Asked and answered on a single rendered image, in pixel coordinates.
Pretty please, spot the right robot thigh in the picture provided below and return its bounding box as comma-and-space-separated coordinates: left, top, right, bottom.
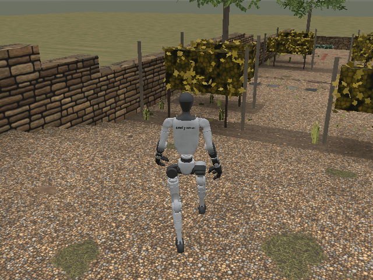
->
194, 161, 206, 186

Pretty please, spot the robot right forearm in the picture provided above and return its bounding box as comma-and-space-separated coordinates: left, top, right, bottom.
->
208, 142, 220, 168

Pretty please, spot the robot left forearm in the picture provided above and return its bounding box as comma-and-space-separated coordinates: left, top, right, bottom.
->
156, 140, 164, 159

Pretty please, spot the left robot upper arm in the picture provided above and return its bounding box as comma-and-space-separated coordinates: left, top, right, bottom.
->
158, 118, 174, 149

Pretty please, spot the left robot hand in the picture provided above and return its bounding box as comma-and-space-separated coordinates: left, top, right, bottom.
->
155, 156, 169, 166

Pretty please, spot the left robot foot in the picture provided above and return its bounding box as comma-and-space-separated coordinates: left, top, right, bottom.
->
175, 237, 184, 253

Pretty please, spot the right robot upper arm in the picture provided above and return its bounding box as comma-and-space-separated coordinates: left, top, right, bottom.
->
198, 118, 214, 151

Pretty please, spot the right robot hand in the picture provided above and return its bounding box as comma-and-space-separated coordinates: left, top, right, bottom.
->
208, 165, 222, 180

